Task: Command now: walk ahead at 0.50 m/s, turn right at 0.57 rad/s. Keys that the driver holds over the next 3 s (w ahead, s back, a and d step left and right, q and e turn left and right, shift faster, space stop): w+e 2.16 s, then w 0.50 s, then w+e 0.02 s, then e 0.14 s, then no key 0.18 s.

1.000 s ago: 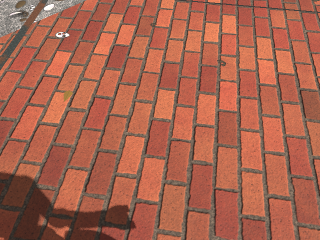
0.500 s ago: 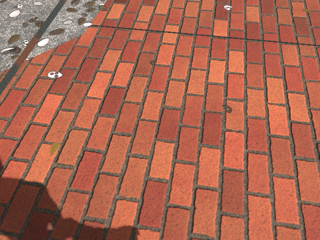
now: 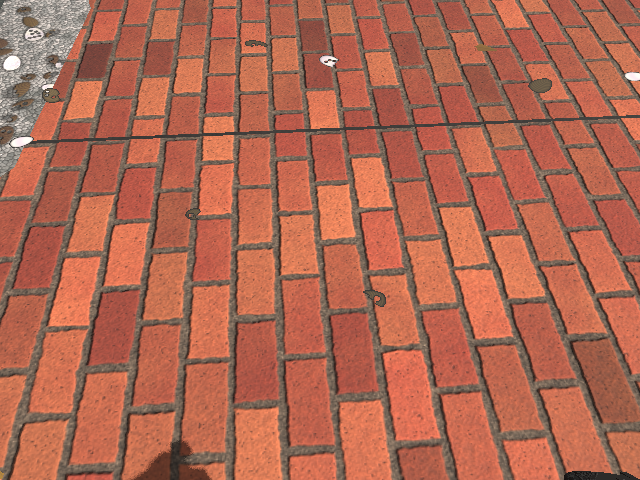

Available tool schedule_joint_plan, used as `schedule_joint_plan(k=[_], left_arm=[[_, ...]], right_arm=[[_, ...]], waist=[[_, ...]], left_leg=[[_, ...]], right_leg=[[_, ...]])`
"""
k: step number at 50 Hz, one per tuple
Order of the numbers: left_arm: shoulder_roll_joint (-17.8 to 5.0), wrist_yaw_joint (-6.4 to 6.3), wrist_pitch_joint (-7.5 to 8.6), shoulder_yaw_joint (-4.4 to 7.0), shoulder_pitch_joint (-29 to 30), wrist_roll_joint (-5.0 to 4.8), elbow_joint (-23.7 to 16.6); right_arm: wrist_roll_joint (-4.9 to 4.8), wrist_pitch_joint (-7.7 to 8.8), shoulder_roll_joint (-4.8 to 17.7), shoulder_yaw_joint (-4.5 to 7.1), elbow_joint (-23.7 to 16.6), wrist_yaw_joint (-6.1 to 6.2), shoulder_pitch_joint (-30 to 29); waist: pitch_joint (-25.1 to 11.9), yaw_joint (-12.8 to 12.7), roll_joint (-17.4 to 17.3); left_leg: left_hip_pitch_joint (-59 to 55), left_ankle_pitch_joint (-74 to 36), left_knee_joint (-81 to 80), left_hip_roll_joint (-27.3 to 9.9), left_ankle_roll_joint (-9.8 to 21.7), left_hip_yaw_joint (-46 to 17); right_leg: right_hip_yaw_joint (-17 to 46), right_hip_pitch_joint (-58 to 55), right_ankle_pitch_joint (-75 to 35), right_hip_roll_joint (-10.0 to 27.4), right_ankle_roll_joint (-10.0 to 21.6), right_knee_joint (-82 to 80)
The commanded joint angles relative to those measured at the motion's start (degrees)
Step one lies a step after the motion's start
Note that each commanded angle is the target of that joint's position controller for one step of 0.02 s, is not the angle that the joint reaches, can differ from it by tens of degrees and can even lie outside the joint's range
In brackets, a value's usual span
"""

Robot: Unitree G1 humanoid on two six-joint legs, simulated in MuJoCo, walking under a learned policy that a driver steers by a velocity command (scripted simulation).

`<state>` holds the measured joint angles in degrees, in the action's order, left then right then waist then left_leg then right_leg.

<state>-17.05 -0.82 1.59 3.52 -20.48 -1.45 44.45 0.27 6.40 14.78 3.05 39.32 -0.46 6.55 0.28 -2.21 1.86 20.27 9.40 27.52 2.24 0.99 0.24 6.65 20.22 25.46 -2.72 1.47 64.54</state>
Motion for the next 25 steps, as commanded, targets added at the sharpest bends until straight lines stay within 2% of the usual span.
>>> schedule_joint_plan(k=[1, 3, 5, 8, 11, 13, 15, 17, 18, 19, 20, 21, 22, 23, 24, 25], left_arm=[[-6.18, 0.47, 0.67, 1.94, 3.36, 0.14, -6.24], [-3.90, 0.85, 0.06, 1.55, 3.61, -0.34, -7.07], [-3.03, 1.02, -0.24, 1.26, 5.89, 0.08, -8.62], [-2.55, 1.74, 0.02, 0.86, 8.72, 0.16, -9.61], [-1.81, 2.81, 0.66, 0.33, 14.23, 0.20, -10.98], [-1.78, 3.44, 0.70, 0.22, 17.56, 0.10, -12.41], [-2.46, 3.98, 0.56, 0.43, 19.54, 0.02, -13.88], [-4.12, 4.24, 0.28, 1.27, 18.25, 0.33, -14.55], [-5.63, 4.16, 0.03, 2.15, 14.68, 0.49, -14.04], [-7.97, 3.82, -0.17, 3.65, 6.34, 0.37, -11.98], [-11.97, 2.80, -0.69, 5.63, -3.95, 0.18, -9.39], [-19.50, 2.19, -0.40, 6.64, -3.01, -0.44, -9.57], [-15.44, 2.41, 0.46, 5.29, -5.50, -0.13, -11.58], [-12.01, 2.65, 1.25, 4.17, -3.78, 0.53, -10.70], [-10.63, 2.57, 1.65, 3.69, -0.69, 0.45, -10.65], [-8.85, 2.43, 1.69, 3.04, 3.43, 0.60, -11.23]], right_arm=[[0.64, -0.24, 5.89, 1.77, -0.54, 0.30, 5.93], [0.18, 0.18, 5.86, 1.95, 0.32, 0.15, 5.56], [-0.05, 0.47, 7.48, 2.52, 1.28, 0.20, 5.69], [0.08, 0.18, 9.18, 3.03, 2.37, 0.39, 5.72], [-0.31, -0.43, 10.46, 3.22, 3.49, 0.66, 7.05], [-0.80, -0.92, 11.53, 3.47, 4.48, 0.72, 8.89], [-1.47, -1.57, 12.65, 3.85, 5.29, 0.75, 9.99], [-1.96, -2.32, 14.30, 4.34, 5.43, 1.03, 9.90], [-2.16, -2.75, 15.19, 4.60, 5.36, 1.27, 9.76], [-2.33, -3.17, 14.95, 4.42, 5.15, 1.52, 9.10], [-1.37, -3.00, 12.93, 3.53, 4.54, 1.81, 10.02], [1.43, -1.74, 4.32, 0.58, 0.98, 0.88, 16.08], [-0.31, 0.42, 8.02, 0.72, 0.42, 0.04, 11.16], [-2.66, 1.44, 11.30, 1.66, -1.19, -0.42, 5.08], [-2.31, 2.00, 10.42, 1.17, -1.63, -0.20, 3.69], [-0.77, 2.01, 10.39, 1.30, -1.00, 0.22, 3.69]], waist=[[-0.37, 3.64, -6.86], [0.20, 2.91, -8.21], [0.91, 2.78, -6.94], [0.85, 3.27, -5.57], [2.03, 5.38, -4.90], [2.86, 6.43, -4.87], [3.56, 6.40, -5.29], [1.89, 4.47, -6.72], [-0.66, 2.06, -7.56], [-4.92, -2.83, -6.65], [-10.21, -7.34, -3.03], [-15.12, -0.35, 14.19], [-24.71, -4.64, 8.85], [-16.15, -5.69, 5.17], [-10.38, -3.41, 1.64], [-6.58, -0.79, -0.71]], left_leg=[[-16.99, -0.83, -14.01, -17.43, 8.88, -18.20], [-14.13, -3.98, -16.67, -16.55, 9.62, -13.03], [-13.60, -7.90, -18.41, -17.28, 10.69, -9.47], [-14.89, -13.40, -18.85, -16.52, 10.17, -2.87], [-15.67, -15.02, -18.55, -15.41, 8.41, 2.94], [-18.09, -15.46, -18.03, -16.30, 7.64, 4.70], [-21.67, -18.90, -16.21, -17.70, 6.69, 6.05], [-24.26, -34.38, -10.21, -18.14, 5.45, 8.23], [-24.55, -43.75, -3.85, -17.81, 4.73, 9.47], [-21.56, -47.17, 6.98, -16.24, 3.27, 11.36], [-9.45, -35.79, 22.84, -14.18, 0.93, 11.72], [17.72, 19.40, 44.66, -3.54, -2.81, 9.00], [24.28, 25.39, 52.39, -1.06, -2.33, -4.78], [28.97, 19.72, 52.09, -3.85, -1.13, -5.72], [27.64, 14.70, 47.24, -6.10, -0.49, -5.26], [23.90, 11.93, 42.31, -7.82, -0.89, -5.16]], right_leg=[[0.90, 20.11, -5.98, 8.11, -1.20, 3.83], [-0.60, 19.36, -7.13, 9.24, -1.61, 1.74], [-0.91, 21.21, -10.05, 10.01, -2.36, -1.84], [-1.84, 21.23, -18.61, 10.22, -2.62, -9.88], [-4.77, 18.24, -26.56, 8.96, -1.68, -19.77], [-6.41, 17.52, -26.78, 8.22, -0.76, -23.81], [-7.63, 17.45, -23.31, 7.43, 0.69, -26.48], [-10.47, 12.81, -17.25, 4.46, 2.92, -27.93], [-12.19, 7.27, -14.65, 2.13, 4.31, -28.41], [-13.16, -4.21, -17.36, -0.41, 6.30, -31.86], [-6.93, -21.95, -19.36, 1.72, 9.00, -32.68], [24.97, -42.50, -13.50, 17.86, 19.60, -35.83], [42.10, -46.22, -3.14, 22.32, 23.15, -45.50], [34.09, -41.07, -5.67, 20.58, 19.69, -47.06], [27.44, -32.49, -10.02, 18.19, 17.77, -47.17], [22.09, -24.09, -16.55, 16.09, 16.32, -47.44]])
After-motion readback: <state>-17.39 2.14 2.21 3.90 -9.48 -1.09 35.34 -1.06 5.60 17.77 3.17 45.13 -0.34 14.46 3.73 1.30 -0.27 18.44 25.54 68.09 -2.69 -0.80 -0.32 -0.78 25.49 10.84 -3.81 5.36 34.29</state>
